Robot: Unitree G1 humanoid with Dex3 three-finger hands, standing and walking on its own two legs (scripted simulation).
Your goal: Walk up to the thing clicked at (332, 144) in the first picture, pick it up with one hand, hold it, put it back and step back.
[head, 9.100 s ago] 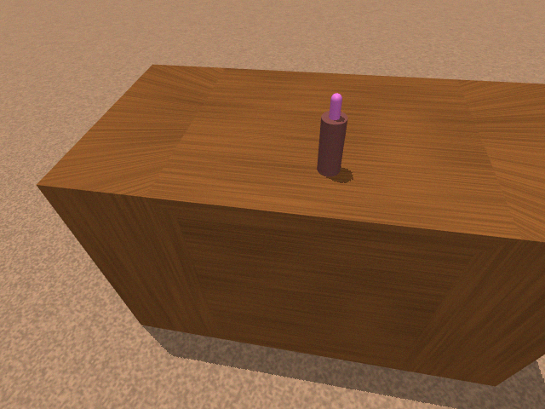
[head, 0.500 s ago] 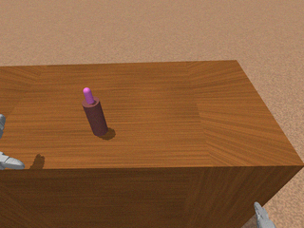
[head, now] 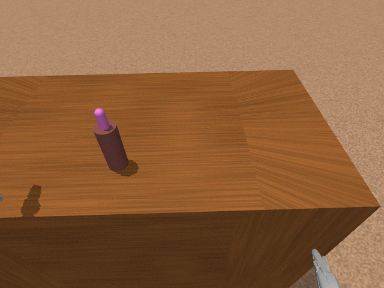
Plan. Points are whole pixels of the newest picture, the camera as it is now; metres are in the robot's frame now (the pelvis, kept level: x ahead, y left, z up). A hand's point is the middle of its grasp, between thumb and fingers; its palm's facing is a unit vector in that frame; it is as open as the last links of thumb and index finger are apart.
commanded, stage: go down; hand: left
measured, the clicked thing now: (109, 139) +0.48 +0.21 +0.07
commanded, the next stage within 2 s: approach in 1.62 s
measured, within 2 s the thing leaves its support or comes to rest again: neither
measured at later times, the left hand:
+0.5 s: hand out of the picture +0.36 +0.39 +0.16, palm faces +0.20 -0.98 +0.01, open 17.6 cm
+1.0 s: hand out of the picture +0.37 +0.40 +0.17, palm faces +0.20 -0.98 +0.01, open 17.5 cm
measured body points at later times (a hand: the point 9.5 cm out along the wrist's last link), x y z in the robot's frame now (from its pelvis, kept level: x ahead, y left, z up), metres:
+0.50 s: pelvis +0.01 +0.00 +0.00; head +0.03 +0.02 +0.45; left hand +0.34 +0.44 +0.16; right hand +0.16 -0.25 -0.09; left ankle -0.01 +0.12 -0.74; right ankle +0.01 -0.14 -0.74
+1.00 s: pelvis +0.01 +0.01 -0.01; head +0.04 +0.02 +0.44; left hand +0.35 +0.45 +0.17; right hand +0.17 -0.25 -0.09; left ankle -0.01 +0.12 -0.74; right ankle +0.01 -0.14 -0.74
